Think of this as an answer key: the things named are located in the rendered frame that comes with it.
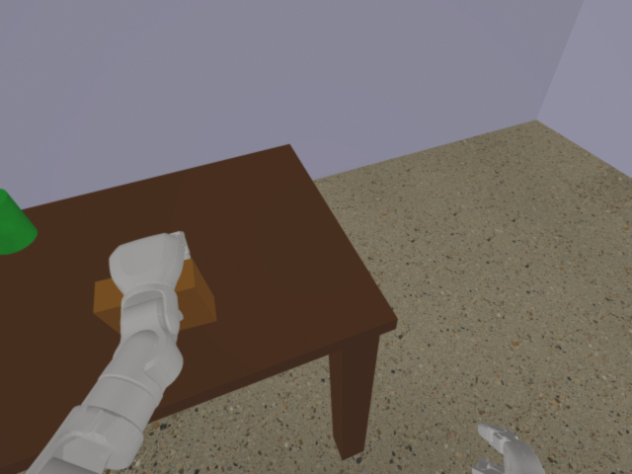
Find left robot hand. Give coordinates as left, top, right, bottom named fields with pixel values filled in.
left=109, top=231, right=191, bottom=321

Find right robot hand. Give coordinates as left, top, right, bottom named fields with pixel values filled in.
left=472, top=423, right=545, bottom=474

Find table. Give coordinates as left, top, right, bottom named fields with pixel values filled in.
left=0, top=144, right=398, bottom=474

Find left robot forearm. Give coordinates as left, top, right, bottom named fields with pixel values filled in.
left=25, top=283, right=184, bottom=474

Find sponge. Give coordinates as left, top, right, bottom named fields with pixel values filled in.
left=93, top=259, right=216, bottom=334

